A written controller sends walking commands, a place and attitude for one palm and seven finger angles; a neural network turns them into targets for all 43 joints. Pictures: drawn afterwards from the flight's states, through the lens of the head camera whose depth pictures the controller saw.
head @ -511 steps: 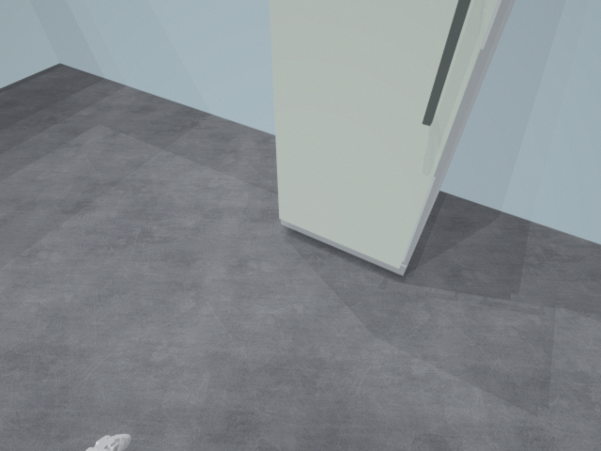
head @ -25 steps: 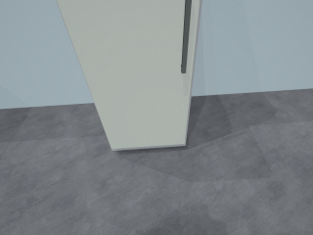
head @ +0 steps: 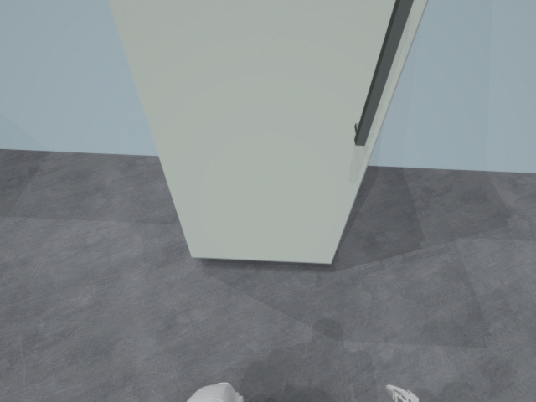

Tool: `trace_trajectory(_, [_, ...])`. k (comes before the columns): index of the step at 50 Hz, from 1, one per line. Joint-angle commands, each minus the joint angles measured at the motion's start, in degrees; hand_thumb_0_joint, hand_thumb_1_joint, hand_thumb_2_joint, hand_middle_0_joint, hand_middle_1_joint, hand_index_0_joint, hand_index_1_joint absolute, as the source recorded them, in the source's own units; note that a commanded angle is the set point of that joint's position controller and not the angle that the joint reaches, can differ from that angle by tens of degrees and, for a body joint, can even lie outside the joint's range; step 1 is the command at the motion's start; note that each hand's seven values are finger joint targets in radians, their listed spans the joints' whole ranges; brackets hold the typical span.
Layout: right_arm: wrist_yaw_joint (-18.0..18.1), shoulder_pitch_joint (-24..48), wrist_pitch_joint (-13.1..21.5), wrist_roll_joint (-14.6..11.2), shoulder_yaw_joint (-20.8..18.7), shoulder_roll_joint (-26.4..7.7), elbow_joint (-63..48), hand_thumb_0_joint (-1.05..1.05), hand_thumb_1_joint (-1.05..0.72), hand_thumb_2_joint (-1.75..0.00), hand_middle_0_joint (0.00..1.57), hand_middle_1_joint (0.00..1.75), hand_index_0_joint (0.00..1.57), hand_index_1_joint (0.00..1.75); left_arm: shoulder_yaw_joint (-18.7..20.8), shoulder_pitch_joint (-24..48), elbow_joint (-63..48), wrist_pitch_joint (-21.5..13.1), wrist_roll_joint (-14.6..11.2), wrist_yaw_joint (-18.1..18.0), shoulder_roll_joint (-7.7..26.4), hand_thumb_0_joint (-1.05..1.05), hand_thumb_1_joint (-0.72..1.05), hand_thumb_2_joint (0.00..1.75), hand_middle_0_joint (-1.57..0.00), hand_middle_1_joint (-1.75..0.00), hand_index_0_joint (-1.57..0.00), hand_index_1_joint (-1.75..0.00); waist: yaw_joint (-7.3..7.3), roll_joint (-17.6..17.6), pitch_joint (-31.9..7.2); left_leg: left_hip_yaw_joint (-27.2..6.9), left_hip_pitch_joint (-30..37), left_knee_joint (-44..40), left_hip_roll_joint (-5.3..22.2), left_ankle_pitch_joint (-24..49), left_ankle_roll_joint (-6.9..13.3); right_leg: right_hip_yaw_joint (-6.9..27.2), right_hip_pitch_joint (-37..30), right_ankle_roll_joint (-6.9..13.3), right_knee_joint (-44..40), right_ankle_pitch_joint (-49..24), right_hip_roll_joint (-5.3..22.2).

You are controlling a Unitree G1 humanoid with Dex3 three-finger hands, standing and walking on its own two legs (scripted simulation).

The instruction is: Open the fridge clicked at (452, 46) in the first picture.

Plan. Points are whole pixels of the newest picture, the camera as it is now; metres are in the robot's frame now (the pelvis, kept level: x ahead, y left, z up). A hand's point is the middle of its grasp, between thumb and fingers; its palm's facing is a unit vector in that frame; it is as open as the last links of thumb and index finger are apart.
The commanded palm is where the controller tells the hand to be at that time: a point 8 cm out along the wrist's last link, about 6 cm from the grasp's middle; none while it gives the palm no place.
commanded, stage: take the last steps up to it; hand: right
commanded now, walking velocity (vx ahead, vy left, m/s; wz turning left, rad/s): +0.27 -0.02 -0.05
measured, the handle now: (384, 49) +0.66 -0.14 +0.20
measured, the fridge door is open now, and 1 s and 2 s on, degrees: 0 0 0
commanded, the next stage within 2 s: come to a stop and stand still in 0.28 s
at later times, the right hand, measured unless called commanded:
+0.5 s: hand out of the picture +0.15 -0.21 -0.16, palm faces +0.06 +0.99 -0.15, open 7.3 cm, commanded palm none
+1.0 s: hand (375, 361) +0.22 -0.16 -0.13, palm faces +0.03 +0.96 -0.28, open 7.4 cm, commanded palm none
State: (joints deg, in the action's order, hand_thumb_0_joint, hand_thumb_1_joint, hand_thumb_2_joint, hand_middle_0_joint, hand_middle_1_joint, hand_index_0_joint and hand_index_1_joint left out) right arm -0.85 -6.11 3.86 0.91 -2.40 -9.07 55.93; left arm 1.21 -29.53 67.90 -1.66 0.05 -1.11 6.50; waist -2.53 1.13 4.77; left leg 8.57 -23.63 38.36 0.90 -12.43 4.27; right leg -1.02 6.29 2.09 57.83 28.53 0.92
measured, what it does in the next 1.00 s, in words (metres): walks ahead: right foot, then left foot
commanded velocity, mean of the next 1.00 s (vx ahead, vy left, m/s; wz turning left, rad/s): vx -0.01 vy -0.03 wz -0.01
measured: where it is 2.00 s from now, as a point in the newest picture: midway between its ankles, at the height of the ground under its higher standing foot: outside the picture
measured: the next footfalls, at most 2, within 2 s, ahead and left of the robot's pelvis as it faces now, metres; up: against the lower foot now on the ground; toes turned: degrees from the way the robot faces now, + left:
right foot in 0.36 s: +0.24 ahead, -0.15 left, +0.00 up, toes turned -7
left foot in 0.78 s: +0.24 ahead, +0.12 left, +0.00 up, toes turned +7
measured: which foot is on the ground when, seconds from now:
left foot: down 0.00-0.36, up 0.38-0.76, down 0.78-1.00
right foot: up 0.00-0.34, down 0.36-0.78, up 0.80-1.00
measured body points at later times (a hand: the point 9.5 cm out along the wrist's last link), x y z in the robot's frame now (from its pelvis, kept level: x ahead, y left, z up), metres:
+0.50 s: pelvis +0.17 -0.04 +0.02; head +0.19 -0.06 +0.47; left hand +0.25 +0.19 -0.12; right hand +0.15 -0.27 -0.15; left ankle +0.13 +0.08 -0.67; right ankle +0.20 -0.14 -0.71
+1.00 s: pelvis +0.16 +0.03 +0.03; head +0.19 +0.07 +0.47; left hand +0.20 +0.27 -0.15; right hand +0.22 -0.21 -0.11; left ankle +0.20 +0.12 -0.71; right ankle +0.11 -0.12 -0.64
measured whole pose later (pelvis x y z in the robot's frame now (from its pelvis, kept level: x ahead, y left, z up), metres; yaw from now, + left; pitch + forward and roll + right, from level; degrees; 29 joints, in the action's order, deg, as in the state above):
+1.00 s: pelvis +0.16 +0.03 +0.03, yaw +1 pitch -1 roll -2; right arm 1.4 -11.5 -0.7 1.4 -2.1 -8.2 56.5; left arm 4.3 -11.3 59.2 4.2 1.2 0.0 12.7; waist 0.8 3.0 3.6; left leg 5.0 -17.1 29.3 2.6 -12.0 2.8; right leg 0.2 23.1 -2.4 60.6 22.4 0.0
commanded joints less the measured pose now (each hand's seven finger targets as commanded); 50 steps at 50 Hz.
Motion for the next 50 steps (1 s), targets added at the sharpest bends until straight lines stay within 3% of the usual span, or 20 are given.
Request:
trace_trajectory(1, [1.8, -11.0, -0.5, -0.5, -2.4, -9.0, 1.4, 0.0, -0.9, -0.9, 0.2, 0.3, 0.2, 0.3, 2.0, 5.6, -7.4, -1.3, 0.5, 0.3, 5.0, 0.0, 0.9, 0.9, -0.2, -0.3, -0.2, -0.3, 4.42, -2.7, 0.3, -26.9, 10.1, -26.3, 20.7, -7.2, 8.5, 3.8, 25.2, 0.7, 20.7, -8.1, 5.5])
trace_trajectory(3, [2.0, -7.2, -0.1, -0.1, -1.1, -5.2, 0.6, 0.0, -0.9, -0.9, 0.2, 0.3, 0.2, 0.3, 1.8, 3.1, -6.9, 0.3, 1.3, 0.6, 3.2, 0.0, 0.9, 0.9, -0.2, -0.3, -0.2, -0.3, 1.09, -4.4, 2.2, -17.7, 1.1, -28.7, 16.8, -6.1, 5.7, 2.7, 20.7, -0.5, 14.9, -10.4, 6.4])
trace_trajectory(6, [1.9, -7.3, 0.4, 0.4, -1.3, -4.8, 1.0, 0.0, -0.9, -0.9, 0.2, 0.3, 0.2, 0.3, 1.8, 1.8, -7.0, 1.2, 1.5, 1.0, 1.8, 0.0, 0.9, 0.9, -0.2, -0.3, -0.2, -0.3, -0.95, -6.4, 0.1, -9.9, -0.6, -28.6, 13.5, -0.1, 4.6, -0.4, 17.7, -2.4, 3.5, -12.4, 6.7])
trace_trajectory(13, [1.5, -12.7, 0.4, 0.4, -1.9, -7.8, 3.4, 0.0, -0.9, -0.9, 0.2, 0.3, 0.2, 0.3, 1.7, 13.8, -11.3, -1.0, 1.2, 1.9, 3.0, 0.0, 0.9, 0.9, -0.2, -0.3, -0.2, -0.3, 3.35, -8.3, -1.8, -11.1, 11.8, -23.2, 13.6, 9.3, 5.2, -3.6, 17.2, -3.2, -18.7, -15.1, 4.4])
trace_trajectory(16, [1.6, -12.6, -0.4, 0.1, -2.0, -7.7, 3.7, 0.0, -0.9, -0.9, 0.2, 0.3, 0.2, 0.3, 1.9, 10.6, -9.8, -2.0, 1.3, 1.5, 5.2, 0.0, 0.9, 0.9, -0.2, -0.3, -0.2, -0.3, 1.46, -4.2, -4.2, -8.4, 10.7, -14.7, 11.0, 9.0, 2.5, -5.3, 5.2, -3.3, -29.8, -20.9, 2.3])
trace_trajectory(17, [1.6, -13.6, -0.7, -0.1, -1.6, -6.2, 3.8, 0.0, -0.9, -0.9, 0.2, 0.3, 0.2, 0.3, 2.5, 6.4, -8.6, -2.5, 1.4, 1.2, 8.3, 0.0, 0.9, 0.9, -0.2, -0.3, -0.2, -0.3, -0.11, 1.3, -6.9, -6.4, 7.0, -5.2, 7.9, 6.9, 0.6, -1.2, -3.3, -2.3, -33.0, -24.6, 5.0])
trace_trajectory(18, [1.3, -15.2, -0.8, -0.5, -1.2, -3.3, 3.0, 0.0, -0.9, -0.9, 0.2, 0.3, 0.2, 0.3, 3.7, 2.1, -7.9, -2.7, 2.0, 0.7, 13.6, 0.0, 0.9, 0.9, -0.2, -0.3, -0.2, -0.3, -1.14, 13.3, -9.6, -1.0, -2.9, 8.0, 1.4, -7.8, -2.5, 13.3, -11.3, 2.9, -35.8, -31.3, 16.9])
trace_trajectory(19, [1.4, -13.4, -0.8, -0.2, -0.5, -3.1, 1.9, 0.0, -0.9, -0.9, 0.2, 0.3, 0.2, 0.3, 3.7, 0.5, -7.6, -1.8, 1.6, 0.3, 15.6, 0.0, 0.9, 0.9, -0.2, -0.3, -0.2, -0.3, -1.43, 16.4, -9.0, -2.0, -7.5, 19.1, -0.3, -23.2, -3.5, 19.5, -11.1, 8.1, -39.8, -37.1, 23.8])
trace_trajectory(21, [2.2, -11.9, -1.6, -0.2, -0.2, -2.6, 3.6, 0.0, -0.9, -0.9, 0.2, 0.3, 0.2, 0.3, 1.6, 7.9, -8.3, -1.5, 1.5, -0.8, 10.2, 0.0, 0.9, 0.9, -0.2, -0.3, -0.2, -0.3, 0.86, 9.7, -5.0, -7.7, -4.7, 20.4, 4.3, -19.0, -4.4, 12.9, -2.0, 8.4, -39.2, -53.5, 21.4])
trace_trajectory(25, [2.5, -14.9, -3.7, -0.6, 0.0, -2.3, 5.7, 0.0, -0.9, -0.9, 0.2, 0.3, 0.2, 0.3, 1.5, 16.6, -9.8, -0.6, 1.0, -1.8, 9.8, 0.0, 0.9, 0.9, -0.2, -0.3, -0.2, -0.3, 3.35, 6.6, -5.0, -6.7, 3.6, 7.9, 4.3, -12.1, -6.3, 2.9, 0.6, 6.2, -36.9, -65.2, 17.2])
trace_trajectory(32, [2.5, -11.5, -6.6, 0.1, -2.0, -4.5, 0.7, 0.0, -0.9, -0.9, 0.2, 0.3, 0.2, 0.3, 4.4, 18.4, -11.3, 2.2, 1.5, -2.1, 13.5, 0.0, 0.9, 0.9, -0.2, -0.3, -0.2, -0.3, 2.56, 9.1, -5.9, -7.5, 0.5, 13.2, 2.0, -12.7, -5.3, 3.6, 1.0, 7.8, -35.0, -59.4, 19.5])
trace_trajectory(35, [2.3, -12.9, -6.1, 0.1, -2.1, -4.3, -0.1, 0.0, -0.9, -0.9, 0.2, 0.3, 0.2, 0.3, 4.9, 21.7, -12.6, 2.7, 1.7, -1.6, 13.8, 0.0, 0.9, 0.9, -0.2, -0.3, -0.2, -0.3, 3.96, 11.0, -6.1, -6.2, 5.3, 3.8, 2.2, -8.0, -4.8, 2.4, 3.3, 5.8, -32.8, -50.6, 17.9])
trace_trajectory(37, [2.3, -15.1, -5.2, 0.3, -2.2, -5.2, 0.6, 0.0, -0.9, -0.9, 0.2, 0.3, 0.2, 0.3, 4.9, 21.7, -12.6, 3.2, 1.3, -1.0, 12.9, 0.0, 0.9, 0.9, -0.2, -0.3, -0.2, -0.3, 5.22, 7.2, -7.4, -5.0, 12.5, -8.2, 2.3, 4.3, -5.2, 0.2, 6.8, 2.4, -28.2, -36.1, 13.7])
trace_trajectory(38, [2.5, -15.0, -4.4, 0.9, -2.3, -8.2, 0.3, 0.0, -0.9, -0.9, 0.2, 0.3, 0.2, 0.3, 4.6, 19.5, -12.6, 3.3, 0.8, -0.5, 10.1, 0.0, 0.9, 0.9, -0.2, -0.3, -0.2, -0.3, 4.7, -2.0, -7.9, -10.4, 14.4, -15.1, 7.2, 14.6, -4.6, -3.0, 9.1, -1.1, -21.2, -21.8, 7.9])
trace_trajectory(39, [2.9, -12.9, -3.5, 1.4, -2.7, -12.9, -0.6, 0.0, -0.9, -0.9, 0.2, 0.3, 0.2, 0.3, 3.6, 17.3, -13.7, 3.5, 0.4, -0.1, 5.3, 0.0, 0.9, 0.9, -0.2, -0.3, -0.2, -0.3, 3.52, -17.2, -6.9, -24.8, 15.2, -17.8, 18.7, 29.0, 0.9, -5.1, 17.1, -3.8, -12.4, 1.2, 0.0])
trace_trajectory(40, [2.7, -13.2, -3.7, 0.7, -2.4, -13.5, -1.1, 0.0, -0.9, -0.9, 0.2, 0.3, 0.2, 0.3, 3.9, 18.8, -13.8, 4.6, 0.3, -0.3, 6.9, 0.0, 0.9, 0.9, -0.2, -0.3, -0.2, -0.3, 5.29, -14.0, -7.1, -25.0, 8.4, -20.4, 23.1, 27.3, 6.0, 0.9, 13.6, -3.2, -5.0, 7.7, 0.3])
trace_trajectory(41, [2.8, -10.1, -3.9, 0.8, -2.1, -12.8, -1.8, 0.0, -0.9, -0.9, 0.2, 0.3, 0.2, 0.3, 3.9, 18.1, -12.9, 5.2, 0.6, 0.0, 6.3, 0.0, 0.9, 0.9, -0.2, -0.3, -0.2, -0.3, 3.62, -8.3, -5.6, -21.8, 4.8, -22.2, 21.0, 15.2, 6.5, 2.7, 13.1, -3.0, -0.1, 4.2, 0.3])
trace_trajectory(43, [3.0, -6.2, -3.9, 0.6, -2.6, -12.0, -2.4, 0.0, -0.9, -0.9, 0.2, 0.3, 0.2, 0.3, 4.0, 17.9, -12.0, 5.4, 1.0, 0.2, 8.2, 0.0, 0.9, 0.9, -0.2, -0.3, -0.2, -0.3, 3.17, -12.7, -3.2, -23.7, 5.6, -22.9, 18.6, 6.4, 5.1, 4.0, 18.4, -3.1, 5.7, -0.5, 0.7])
trace_trajectory(46, [3.2, -7.1, -3.6, 0.4, -2.4, -10.8, -2.5, 0.0, -0.9, -0.9, 0.2, 0.3, 0.2, 0.3, 3.9, 16.9, -11.3, 4.7, 1.1, 0.8, 9.4, 0.0, 0.9, 0.9, -0.2, -0.3, -0.2, -0.3, 3.8, -9.6, -4.6, -20.2, 11.5, -21.5, 17.0, 9.3, 3.9, 3.9, 21.0, -4.2, 5.9, -6.4, 1.0])
trace_trajectory(50, [3.6, -10.9, -3.4, 0.4, -2.7, -11.2, -1.4, 0.0, -0.9, -0.9, 0.2, 0.3, 0.2, 0.3, 3.5, 17.8, -11.8, 4.8, 1.3, 1.1, 9.4, 0.0, 0.9, 0.9, -0.2, -0.3, -0.2, -0.3, 5.79, -8.4, -5.6, -21.7, 16.9, -22.6, 18.3, 6.3, 4.3, 3.6, 22.2, -5.3, 1.2, -7.0, 1.1])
